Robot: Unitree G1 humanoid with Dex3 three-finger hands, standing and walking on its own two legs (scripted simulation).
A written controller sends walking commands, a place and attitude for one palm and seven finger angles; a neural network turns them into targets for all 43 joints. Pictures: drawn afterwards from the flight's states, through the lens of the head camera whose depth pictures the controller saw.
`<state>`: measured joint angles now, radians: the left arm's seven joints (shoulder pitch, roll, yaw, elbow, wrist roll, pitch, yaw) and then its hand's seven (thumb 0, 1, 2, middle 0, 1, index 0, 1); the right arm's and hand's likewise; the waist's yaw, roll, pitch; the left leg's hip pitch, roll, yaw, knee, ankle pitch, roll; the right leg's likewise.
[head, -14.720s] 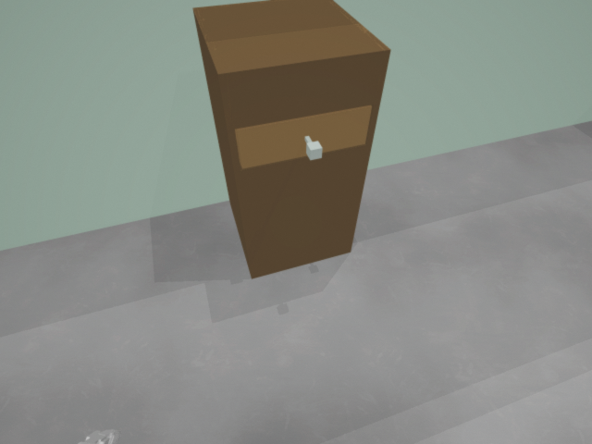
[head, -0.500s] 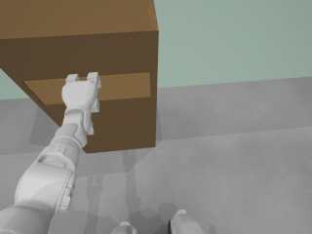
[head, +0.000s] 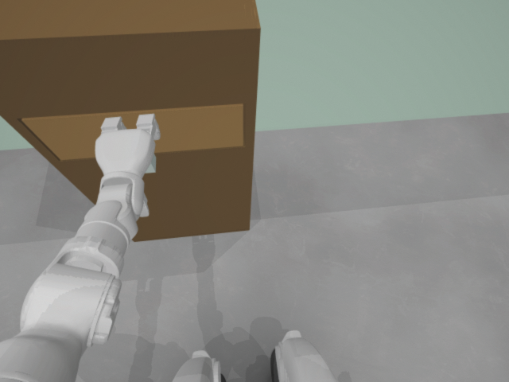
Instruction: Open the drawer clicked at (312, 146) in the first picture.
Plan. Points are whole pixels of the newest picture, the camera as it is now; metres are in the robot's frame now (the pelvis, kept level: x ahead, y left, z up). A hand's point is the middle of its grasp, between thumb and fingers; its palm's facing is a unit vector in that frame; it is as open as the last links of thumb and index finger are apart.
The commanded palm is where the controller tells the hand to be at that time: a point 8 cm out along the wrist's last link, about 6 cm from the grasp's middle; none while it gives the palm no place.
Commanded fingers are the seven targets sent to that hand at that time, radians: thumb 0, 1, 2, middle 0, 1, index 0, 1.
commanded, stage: lower the fingers behind the handle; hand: left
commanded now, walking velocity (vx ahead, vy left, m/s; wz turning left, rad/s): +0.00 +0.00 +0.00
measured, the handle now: (144, 152) +0.54 +0.17 -0.06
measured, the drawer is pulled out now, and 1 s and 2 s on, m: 0.00 0.00 0.00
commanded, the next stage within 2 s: close the thumb around the handle in 1.18 s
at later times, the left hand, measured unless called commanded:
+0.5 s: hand (143, 177) +0.48 +0.17 -0.06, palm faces -0.04 -0.02 -1.00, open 13.9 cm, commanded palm +0.46 +0.17 -0.01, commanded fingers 0.00 -0.50 0.30 -0.30 -1.20 -0.30 -1.20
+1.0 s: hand (144, 180) +0.48 +0.17 -0.08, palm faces -0.04 -0.01 -1.00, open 13.9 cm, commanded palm +0.47 +0.17 -0.03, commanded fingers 0.00 -0.50 0.30 -0.30 -1.20 -0.30 -1.20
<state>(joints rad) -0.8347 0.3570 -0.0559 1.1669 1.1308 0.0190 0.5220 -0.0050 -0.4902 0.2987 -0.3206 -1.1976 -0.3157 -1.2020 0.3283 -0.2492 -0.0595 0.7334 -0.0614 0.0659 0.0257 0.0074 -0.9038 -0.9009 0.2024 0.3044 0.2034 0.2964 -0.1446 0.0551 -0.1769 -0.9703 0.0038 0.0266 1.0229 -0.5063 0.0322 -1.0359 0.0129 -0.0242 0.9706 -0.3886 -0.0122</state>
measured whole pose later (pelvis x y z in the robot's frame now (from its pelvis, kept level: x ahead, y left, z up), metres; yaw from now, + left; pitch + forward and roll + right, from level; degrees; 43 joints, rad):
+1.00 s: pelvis -0.02 -0.01 -0.04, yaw +1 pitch +30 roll -1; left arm -0.90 0.40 -0.04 1.19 1.13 0.03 0.54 -0.01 -0.49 0.30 -0.32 -1.20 -0.30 -1.20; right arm 0.29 -0.25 -0.03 0.73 -0.06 0.03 0.02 0.01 -0.90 -0.90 0.20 0.30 0.20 0.30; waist -0.17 0.06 -0.19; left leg -1.20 0.01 0.01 1.23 -0.55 0.02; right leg -1.27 0.01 -0.04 1.17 -0.43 -0.02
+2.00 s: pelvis -0.02 +0.00 -0.04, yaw +0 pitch +30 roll -2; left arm -0.86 0.38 -0.04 1.16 1.13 0.02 0.56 0.00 0.58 0.75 -0.41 -1.34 -0.29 -1.34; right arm 0.28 -0.25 -0.04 0.72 -0.07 0.04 0.02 0.01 -0.90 -0.90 0.20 0.30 0.20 0.30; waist -0.15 0.06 -0.19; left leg -1.18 0.00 0.01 1.22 -0.56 0.03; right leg -1.24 0.01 -0.04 1.15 -0.44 -0.02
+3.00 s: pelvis +0.01 -0.01 -0.01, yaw +0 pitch +24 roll -1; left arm -0.42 0.22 -0.12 0.85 1.15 0.06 0.62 0.02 0.62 0.73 -0.42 -1.35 -0.24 -1.35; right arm 0.20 -0.21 -0.06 0.68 -0.06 0.10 0.02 0.01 -0.90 -0.90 0.20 0.30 0.20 0.30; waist -0.04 0.03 -0.20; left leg -0.95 0.01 0.02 1.09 -0.56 0.02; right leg -1.02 0.02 -0.02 1.05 -0.45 -0.02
